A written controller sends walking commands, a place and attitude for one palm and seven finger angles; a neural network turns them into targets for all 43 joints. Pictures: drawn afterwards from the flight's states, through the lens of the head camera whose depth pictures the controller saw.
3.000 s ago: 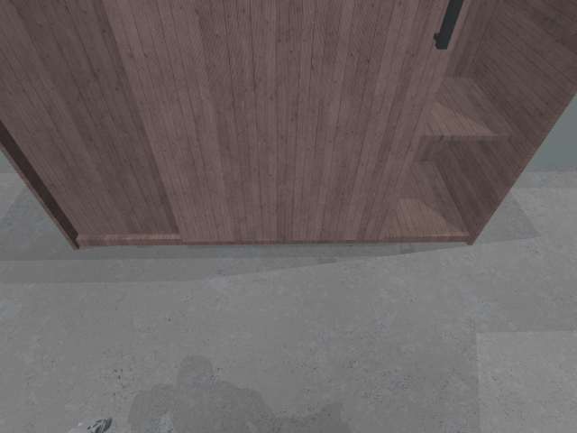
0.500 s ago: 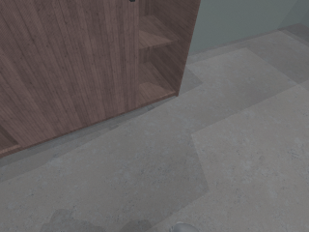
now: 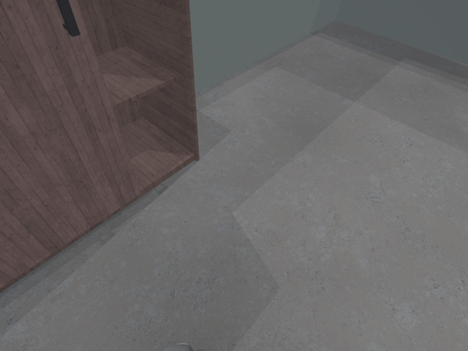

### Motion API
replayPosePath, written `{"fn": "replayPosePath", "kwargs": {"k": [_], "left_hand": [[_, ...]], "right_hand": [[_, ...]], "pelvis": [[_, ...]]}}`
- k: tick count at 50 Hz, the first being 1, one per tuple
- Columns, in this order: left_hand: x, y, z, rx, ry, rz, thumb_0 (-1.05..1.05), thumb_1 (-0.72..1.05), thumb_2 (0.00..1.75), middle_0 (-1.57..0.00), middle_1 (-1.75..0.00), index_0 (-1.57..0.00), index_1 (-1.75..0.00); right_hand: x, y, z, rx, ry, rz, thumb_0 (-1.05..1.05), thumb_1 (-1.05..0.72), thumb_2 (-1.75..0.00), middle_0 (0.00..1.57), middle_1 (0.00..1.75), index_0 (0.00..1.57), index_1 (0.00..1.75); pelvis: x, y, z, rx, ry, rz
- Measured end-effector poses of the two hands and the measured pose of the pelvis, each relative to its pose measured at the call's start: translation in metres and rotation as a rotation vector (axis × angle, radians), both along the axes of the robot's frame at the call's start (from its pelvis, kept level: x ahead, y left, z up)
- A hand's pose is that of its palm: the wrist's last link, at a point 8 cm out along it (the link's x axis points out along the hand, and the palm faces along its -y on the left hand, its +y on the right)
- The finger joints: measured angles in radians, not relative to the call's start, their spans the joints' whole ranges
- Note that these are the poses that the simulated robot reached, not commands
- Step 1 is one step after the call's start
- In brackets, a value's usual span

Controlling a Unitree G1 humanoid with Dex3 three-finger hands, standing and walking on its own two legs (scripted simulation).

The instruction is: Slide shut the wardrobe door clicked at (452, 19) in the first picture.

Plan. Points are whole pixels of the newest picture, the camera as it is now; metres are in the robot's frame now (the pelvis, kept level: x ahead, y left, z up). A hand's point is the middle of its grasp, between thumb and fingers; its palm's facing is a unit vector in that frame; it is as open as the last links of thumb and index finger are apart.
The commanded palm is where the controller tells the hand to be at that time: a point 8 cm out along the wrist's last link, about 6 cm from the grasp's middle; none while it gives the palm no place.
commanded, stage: walk to a spot facing it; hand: left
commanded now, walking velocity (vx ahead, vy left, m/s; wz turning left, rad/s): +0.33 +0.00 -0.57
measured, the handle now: out of the picture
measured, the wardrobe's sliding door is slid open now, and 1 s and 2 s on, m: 0.39 0.39 0.39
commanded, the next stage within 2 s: turn to face it in 1.22 s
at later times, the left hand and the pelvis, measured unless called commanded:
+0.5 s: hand (181, 261) +0.34 +0.15 -0.17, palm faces -0.35 -0.93 -0.13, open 7.3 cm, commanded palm none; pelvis +0.18 +0.01 +0.00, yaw -19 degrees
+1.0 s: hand (212, 208) +0.51 +0.09 -0.18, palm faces -0.37 -0.91 -0.20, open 7.3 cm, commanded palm none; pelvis +0.40 -0.08 -0.01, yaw -28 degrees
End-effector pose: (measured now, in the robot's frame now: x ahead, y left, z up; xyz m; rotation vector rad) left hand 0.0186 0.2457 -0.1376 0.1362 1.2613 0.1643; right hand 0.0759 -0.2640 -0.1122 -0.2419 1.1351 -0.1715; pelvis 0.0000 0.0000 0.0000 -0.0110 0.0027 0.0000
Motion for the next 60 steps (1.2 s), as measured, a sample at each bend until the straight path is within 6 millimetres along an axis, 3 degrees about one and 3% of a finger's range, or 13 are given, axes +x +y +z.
{"fn": "replayPosePath", "kwargs": {"k": [4,6,11,16,21,25,31,35,42,46,51,55,60], "left_hand": [[0.019,0.024,-0.021,-0.017,0.038,-0.012,0.0,0.91,0.9,-0.21,-0.3,-0.21,-0.3],[0.037,0.035,-0.026,-0.019,0.06,-0.04,0.01,0.91,0.9,-0.21,-0.3,-0.21,-0.3],[0.106,0.045,-0.013,-0.03,0.024,-0.121,0.01,0.91,0.9,-0.2,-0.3,-0.2,-0.3],[0.182,0.035,-0.002,-0.036,-0.028,-0.201,0.01,0.92,0.9,-0.2,-0.3,-0.2,-0.3],[0.26,0.0,-0.003,-0.052,-0.038,-0.315,0.0,0.92,0.9,-0.2,-0.3,-0.2,-0.3],[0.331,-0.047,-0.009,-0.074,-0.066,-0.42,0.01,0.92,0.9,-0.2,-0.3,-0.2,-0.3],[0.434,-0.13,-0.021,-0.095,-0.194,-0.538,0.0,0.91,0.9,-0.2,-0.3,-0.2,-0.3],[0.459,-0.149,-0.019,-0.084,-0.208,-0.532,0.0,0.91,0.9,-0.2,-0.3,-0.2,-0.3],[0.472,-0.13,-0.003,0.003,-0.101,-0.502,-0.01,0.94,0.9,-0.21,-0.3,-0.21,-0.3],[0.485,-0.115,-0.002,0.018,-0.056,-0.479,-0.01,0.94,0.9,-0.21,-0.3,-0.2,-0.3],[0.503,-0.1,-0.017,0.01,0.014,-0.427,0.0,0.92,0.9,-0.2,-0.3,-0.2,-0.3],[0.526,-0.098,-0.027,0.012,0.105,-0.451,0.0,0.92,0.9,-0.2,-0.3,-0.2,-0.3],[0.579,-0.123,-0.016,-0.004,0.118,-0.524,0.01,0.92,0.9,-0.2,-0.3,-0.2,-0.3]], "right_hand": [[0.026,0.022,0.001,-0.031,-0.076,-0.017,0.01,-0.9,-0.9,0.2,0.3,0.2,0.3],[0.026,0.033,0.001,-0.038,-0.089,-0.047,0.01,-0.9,-0.9,0.2,0.3,0.2,0.3],[0.001,0.059,0.006,-0.009,0.009,-0.157,0.01,-0.9,-0.9,0.2,0.3,0.2,0.3],[-0.03,0.082,0.001,0.039,0.147,-0.289,0.01,-0.9,-0.9,0.2,0.3,0.2,0.3],[-0.056,0.102,-0.005,0.092,0.282,-0.426,0.01,-0.9,-0.9,0.2,0.3,0.2,0.3],[-0.069,0.114,-0.009,0.14,0.396,-0.526,0.01,-0.9,-0.9,0.2,0.3,0.2,0.3],[-0.059,0.109,-0.025,0.225,0.536,-0.639,0.01,-0.9,-0.9,0.2,0.3,0.2,0.3],[-0.001,0.067,-0.038,0.203,0.452,-0.646,0.01,-0.9,-0.9,0.2,0.3,0.2,0.3],[0.164,-0.022,-0.027,0.102,0.066,-0.561,0.01,-0.91,-0.9,0.2,0.3,0.2,0.3],[0.244,-0.05,-0.015,0.074,-0.066,-0.497,0.01,-0.91,-0.9,0.19,0.3,0.2,0.3],[0.325,-0.067,-0.007,0.031,-0.135,-0.434,0.01,-0.91,-0.9,0.2,0.3,0.2,0.3],[0.356,-0.069,-0.006,-0.001,-0.164,-0.457,0.01,-0.9,-0.9,0.2,0.3,0.2,0.3],[0.341,-0.055,-0.004,0.021,-0.073,-0.586,0.0,-0.91,-0.9,0.2,0.3,0.2,0.3]], "pelvis": [[0.026,0.023,-0.012,-0.023,-0.001,-0.05],[0.036,0.03,-0.014,-0.019,-0.009,-0.09],[0.067,0.038,0.001,-0.031,-0.008,-0.156],[0.103,0.039,0.008,-0.03,0.004,-0.219],[0.142,0.03,0.005,-0.021,0.005,-0.281],[0.176,0.014,-0.003,-0.013,0.008,-0.328],[0.235,-0.032,-0.028,0.0,0.002,-0.382],[0.263,-0.052,-0.026,-0.012,-0.023,-0.413],[0.317,-0.069,-0.006,-0.013,-0.013,-0.461],[0.352,-0.074,-0.004,-0.02,-0.01,-0.477],[0.407,-0.076,-0.01,-0.035,-0.014,-0.493],[0.443,-0.077,-0.015,-0.02,-0.025,-0.551],[0.476,-0.087,-0.002,-0.014,-0.02,-0.612]]}}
